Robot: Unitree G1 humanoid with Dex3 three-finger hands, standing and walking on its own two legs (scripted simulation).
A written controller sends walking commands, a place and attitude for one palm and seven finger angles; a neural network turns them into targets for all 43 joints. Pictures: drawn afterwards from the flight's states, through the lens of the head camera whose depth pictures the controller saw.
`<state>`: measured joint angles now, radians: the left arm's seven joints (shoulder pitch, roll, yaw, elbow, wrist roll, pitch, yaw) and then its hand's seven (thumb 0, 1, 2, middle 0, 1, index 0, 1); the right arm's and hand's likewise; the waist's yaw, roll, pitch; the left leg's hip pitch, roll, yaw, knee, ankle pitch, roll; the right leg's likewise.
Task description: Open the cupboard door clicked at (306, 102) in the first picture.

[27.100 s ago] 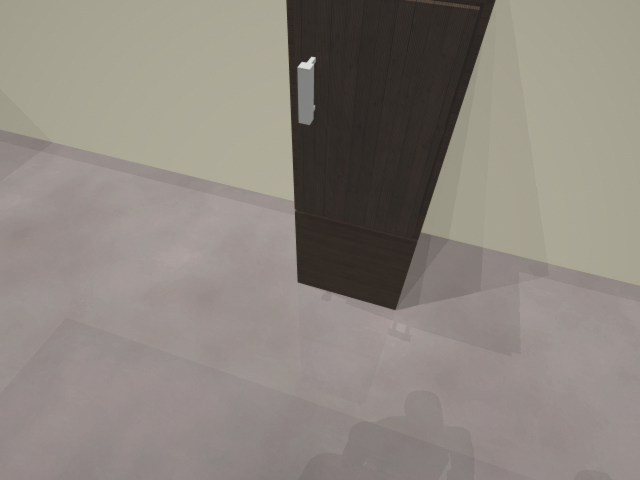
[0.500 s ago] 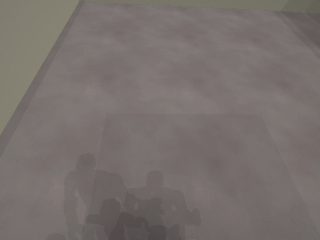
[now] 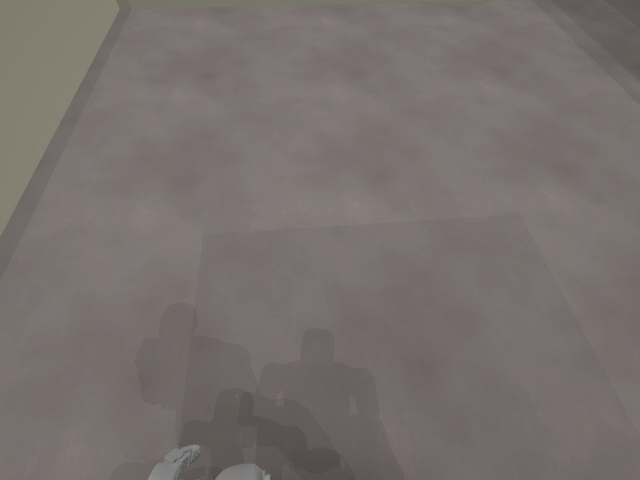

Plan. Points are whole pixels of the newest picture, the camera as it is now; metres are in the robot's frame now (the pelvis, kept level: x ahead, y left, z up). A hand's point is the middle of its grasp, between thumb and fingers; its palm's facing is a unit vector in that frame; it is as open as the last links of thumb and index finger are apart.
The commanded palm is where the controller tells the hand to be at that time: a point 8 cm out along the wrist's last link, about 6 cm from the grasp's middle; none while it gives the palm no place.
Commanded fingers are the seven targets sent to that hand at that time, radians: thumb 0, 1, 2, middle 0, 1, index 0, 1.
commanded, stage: turn to face it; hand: left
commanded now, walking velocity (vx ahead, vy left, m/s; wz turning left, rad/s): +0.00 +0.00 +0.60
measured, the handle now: out of the picture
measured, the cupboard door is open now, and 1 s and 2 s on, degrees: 44 44 44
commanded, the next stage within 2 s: none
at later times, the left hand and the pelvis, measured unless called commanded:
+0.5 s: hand out of the picture +0.12 +0.24 -0.16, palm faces +0.28 -0.91 -0.30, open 7.4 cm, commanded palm none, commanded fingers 0.00 0.90 0.90 -0.20 -0.30 -0.20 -0.30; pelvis +0.08 +0.00 +0.00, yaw +15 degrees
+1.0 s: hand out of the picture -0.01 +0.16 -0.19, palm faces +0.63 -0.74 -0.24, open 7.3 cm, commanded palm none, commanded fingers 0.00 0.90 0.90 -0.20 -0.30 -0.20 -0.30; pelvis +0.10 -0.02 -0.02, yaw +37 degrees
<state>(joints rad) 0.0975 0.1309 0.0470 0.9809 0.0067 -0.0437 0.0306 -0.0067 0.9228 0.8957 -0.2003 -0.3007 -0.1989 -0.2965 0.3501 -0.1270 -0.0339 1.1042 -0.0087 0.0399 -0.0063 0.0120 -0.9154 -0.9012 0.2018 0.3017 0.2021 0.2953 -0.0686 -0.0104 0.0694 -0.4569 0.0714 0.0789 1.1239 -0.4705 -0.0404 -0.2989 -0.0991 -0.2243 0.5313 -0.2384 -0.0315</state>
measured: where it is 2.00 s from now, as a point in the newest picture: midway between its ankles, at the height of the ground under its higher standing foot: outside the picture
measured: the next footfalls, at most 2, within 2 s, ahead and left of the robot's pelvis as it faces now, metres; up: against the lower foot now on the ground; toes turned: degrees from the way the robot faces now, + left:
left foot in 0.18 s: +0.11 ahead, +0.14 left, +0.00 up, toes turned +14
right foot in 0.54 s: +0.15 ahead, -0.12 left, +0.00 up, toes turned +15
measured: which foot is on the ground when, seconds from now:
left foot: up 0.00-0.16, down 0.18-0.54, up 0.56-0.96, down 0.98-1.00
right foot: down 0.00-0.18, up 0.20-0.52, down 0.54-0.98, up 1.00-1.00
